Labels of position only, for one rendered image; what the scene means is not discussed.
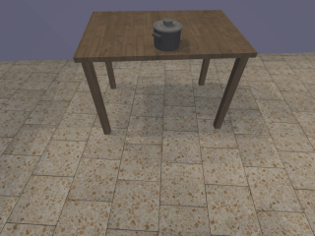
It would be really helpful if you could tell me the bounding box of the pot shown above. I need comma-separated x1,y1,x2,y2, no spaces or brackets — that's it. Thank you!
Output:
152,29,181,52

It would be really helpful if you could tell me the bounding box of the table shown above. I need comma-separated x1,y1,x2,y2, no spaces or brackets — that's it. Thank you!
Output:
73,10,258,135

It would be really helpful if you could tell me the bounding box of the lid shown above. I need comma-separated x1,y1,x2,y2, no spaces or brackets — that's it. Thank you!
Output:
153,20,183,33

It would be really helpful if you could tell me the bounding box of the knob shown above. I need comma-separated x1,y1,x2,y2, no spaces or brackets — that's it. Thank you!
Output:
163,18,173,26

